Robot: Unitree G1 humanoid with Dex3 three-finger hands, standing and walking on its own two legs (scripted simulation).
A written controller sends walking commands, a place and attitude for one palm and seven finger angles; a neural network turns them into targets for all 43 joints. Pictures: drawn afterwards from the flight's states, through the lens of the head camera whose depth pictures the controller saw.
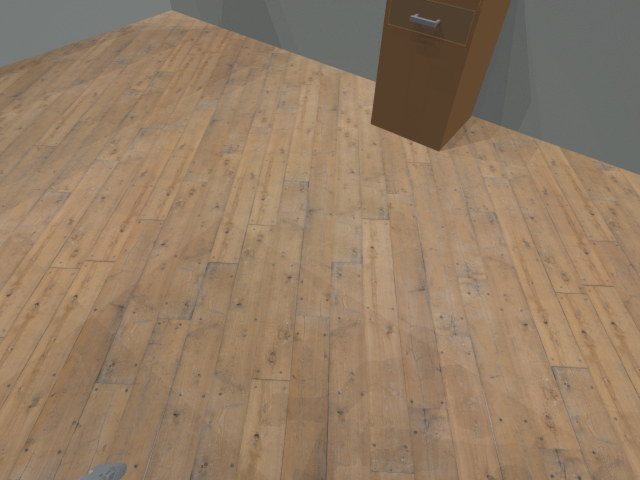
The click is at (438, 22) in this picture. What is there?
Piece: drawer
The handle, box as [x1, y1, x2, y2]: [409, 14, 439, 26]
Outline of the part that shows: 409,20 431,26 435,26 439,22 438,19 436,21 432,21 418,17 418,14 410,16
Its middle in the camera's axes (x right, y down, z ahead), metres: +0.46 -0.97 +1.71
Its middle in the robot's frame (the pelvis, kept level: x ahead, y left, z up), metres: +1.94 -0.37 -0.15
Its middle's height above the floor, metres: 0.62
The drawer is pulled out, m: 0.00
